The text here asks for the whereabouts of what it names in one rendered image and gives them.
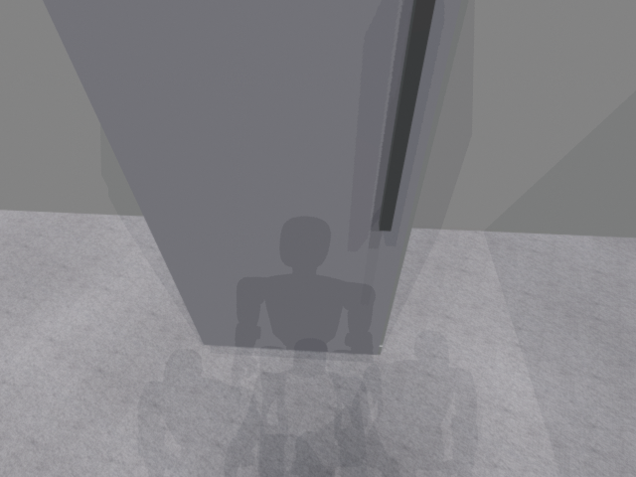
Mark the handle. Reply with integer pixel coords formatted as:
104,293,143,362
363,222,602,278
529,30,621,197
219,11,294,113
379,0,435,232

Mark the fridge door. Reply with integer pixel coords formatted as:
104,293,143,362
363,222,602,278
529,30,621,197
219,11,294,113
43,0,461,355

